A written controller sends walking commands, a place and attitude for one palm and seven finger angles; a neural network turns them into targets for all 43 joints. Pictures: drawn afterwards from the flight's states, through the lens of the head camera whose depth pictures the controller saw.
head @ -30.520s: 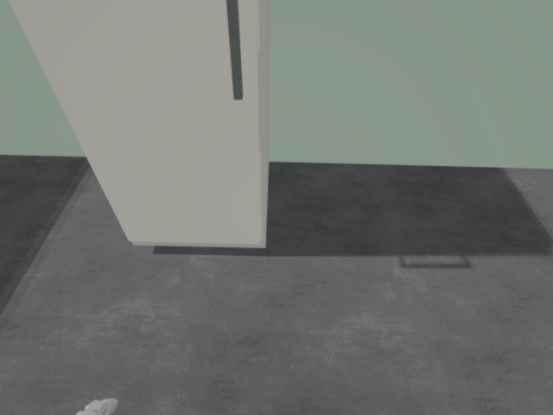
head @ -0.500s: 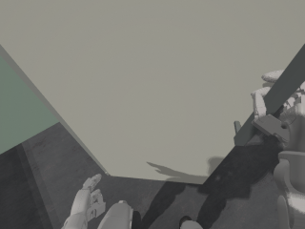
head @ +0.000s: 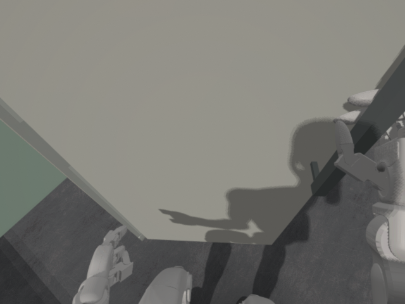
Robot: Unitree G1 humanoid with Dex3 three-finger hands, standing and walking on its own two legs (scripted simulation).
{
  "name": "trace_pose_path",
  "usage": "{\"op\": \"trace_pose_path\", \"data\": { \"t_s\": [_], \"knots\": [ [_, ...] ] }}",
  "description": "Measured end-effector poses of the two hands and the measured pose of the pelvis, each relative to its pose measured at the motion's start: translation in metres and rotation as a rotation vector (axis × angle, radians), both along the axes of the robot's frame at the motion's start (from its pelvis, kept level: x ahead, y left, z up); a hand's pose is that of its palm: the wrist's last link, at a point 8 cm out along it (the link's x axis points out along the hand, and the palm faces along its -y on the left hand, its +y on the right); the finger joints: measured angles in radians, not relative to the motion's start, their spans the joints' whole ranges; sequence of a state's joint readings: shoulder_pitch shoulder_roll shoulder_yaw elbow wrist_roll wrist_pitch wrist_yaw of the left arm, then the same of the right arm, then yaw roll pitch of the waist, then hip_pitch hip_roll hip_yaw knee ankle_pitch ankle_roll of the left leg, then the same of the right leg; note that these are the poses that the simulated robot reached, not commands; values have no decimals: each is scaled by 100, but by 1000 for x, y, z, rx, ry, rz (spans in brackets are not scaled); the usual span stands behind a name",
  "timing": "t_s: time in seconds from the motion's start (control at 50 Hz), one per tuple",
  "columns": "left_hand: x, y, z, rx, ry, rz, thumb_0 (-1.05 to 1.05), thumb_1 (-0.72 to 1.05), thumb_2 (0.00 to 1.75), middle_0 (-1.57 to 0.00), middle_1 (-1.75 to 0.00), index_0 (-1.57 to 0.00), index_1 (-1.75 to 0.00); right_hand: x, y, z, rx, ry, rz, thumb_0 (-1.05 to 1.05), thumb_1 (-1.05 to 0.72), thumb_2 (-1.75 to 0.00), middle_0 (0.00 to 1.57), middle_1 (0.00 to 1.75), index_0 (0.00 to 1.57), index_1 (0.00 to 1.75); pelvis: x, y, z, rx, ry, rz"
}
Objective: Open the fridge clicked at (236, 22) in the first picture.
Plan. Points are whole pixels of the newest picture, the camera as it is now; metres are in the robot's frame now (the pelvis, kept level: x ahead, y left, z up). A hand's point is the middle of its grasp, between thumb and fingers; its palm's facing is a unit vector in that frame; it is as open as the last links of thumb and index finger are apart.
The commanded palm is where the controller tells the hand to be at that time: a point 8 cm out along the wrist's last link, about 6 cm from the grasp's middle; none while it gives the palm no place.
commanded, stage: walk backward, drawing the door open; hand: right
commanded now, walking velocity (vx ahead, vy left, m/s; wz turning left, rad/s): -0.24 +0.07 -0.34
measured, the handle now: (362, 116) +0.34 -0.17 +0.21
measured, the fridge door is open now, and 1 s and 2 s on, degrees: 57 69 64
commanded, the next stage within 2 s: stop walking and hold the door back in 0.28 s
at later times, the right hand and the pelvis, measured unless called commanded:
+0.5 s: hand (343, 236) +0.20 -0.13 +0.19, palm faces +0.50 +0.84 -0.22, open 6.4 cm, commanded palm +0.18 -0.18 +0.18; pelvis -0.06 +0.13 +0.01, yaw -15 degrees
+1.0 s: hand (347, 231) +0.20 -0.13 +0.20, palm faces +0.31 +0.94 -0.15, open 5.8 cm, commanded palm +0.19 -0.17 +0.18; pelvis -0.18 +0.11 +0.01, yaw -17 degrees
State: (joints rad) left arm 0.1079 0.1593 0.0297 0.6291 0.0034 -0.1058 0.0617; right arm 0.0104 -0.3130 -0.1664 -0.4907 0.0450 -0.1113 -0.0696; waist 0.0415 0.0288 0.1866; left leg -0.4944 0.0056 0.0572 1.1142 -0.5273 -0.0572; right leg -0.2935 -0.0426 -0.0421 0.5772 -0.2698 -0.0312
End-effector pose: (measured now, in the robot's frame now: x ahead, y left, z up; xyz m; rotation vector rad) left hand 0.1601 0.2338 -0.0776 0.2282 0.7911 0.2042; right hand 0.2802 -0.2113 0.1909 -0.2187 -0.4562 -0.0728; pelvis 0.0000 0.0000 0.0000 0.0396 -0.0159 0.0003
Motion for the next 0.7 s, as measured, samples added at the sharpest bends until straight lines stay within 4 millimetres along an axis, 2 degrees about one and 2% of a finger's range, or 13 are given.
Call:
{"op": "trace_pose_path", "data": {
  "t_s": [0.1, 0.2, 0.28, 0.32, 0.44, 0.52, 0.6, 0.7],
  "knots": [
    [4, -16, 2, -88, -9, -111, 1, 91, 89, -20, -30, -20, -29, -23, 5, 3, -2, 53, -78, -2, -61, -80, 46, 139, 30, 138, -15, 24, 11, 31, 1, -55],
    [6, -9, -7, -150, -36, -188, 1, 91, 89, -20, -30, -20, -30, -48, 15, 5, -10, 78, -197, -2, -63, -82, 46, 139, 28, 137, -26, 58, 6, 17, -5, -83],
    [10, 18, -22, -171, -64, -241, 1, 90, 89, -20, -30, -20, -30, -71, 25, 4, -34, 67, -325, -4, -63, -82, 46, 140, 24, 135, -34, 93, -9, -14, -8, -103],
    [9, 38, -24, -149, -50, -236, 1, 90, 89, -20, -30, -20, -30, -83, 30, 5, -37, 77, -373, -4, -63, -82, 46, 140, 23, 135, -41, 103, -8, -22, -12, -117],
    [-5, 97, -10, -27, 7, -211, 1, 91, 89, -20, -30, -20, -30, -117, 41, 6, -24, 96, -425, -4, -64, -80, 46, 140, 26, 136, -51, 124, 4, -71, 9, -214],
    [-11, 117, -3, 59, 34, -248, 1, 91, 89, -20, -29, -20, -29, -129, 44, 5, 10, 78, -427, -4, -63, -80, 46, 140, 31, 137, -63, 130, 7, -79, 15, -264],
    [-17, 115, 6, 91, 12, -288, 1, 91, 89, -19, -29, -20, -29, -131, 45, 5, 56, 65, -405, -2, -63, -81, 46, 140, 37, 139, -84, 130, 7, -80, 14, -289],
    [-36, 89, 17, 77, -53, -325, 1, 91, 89, -19, -29, -20, -29, -132, 43, 5, 98, 61, -337, 0, -64, -80, 46, 140, 40, 140, -122, 121, 2, -67, 7, -299]
  ]
}}
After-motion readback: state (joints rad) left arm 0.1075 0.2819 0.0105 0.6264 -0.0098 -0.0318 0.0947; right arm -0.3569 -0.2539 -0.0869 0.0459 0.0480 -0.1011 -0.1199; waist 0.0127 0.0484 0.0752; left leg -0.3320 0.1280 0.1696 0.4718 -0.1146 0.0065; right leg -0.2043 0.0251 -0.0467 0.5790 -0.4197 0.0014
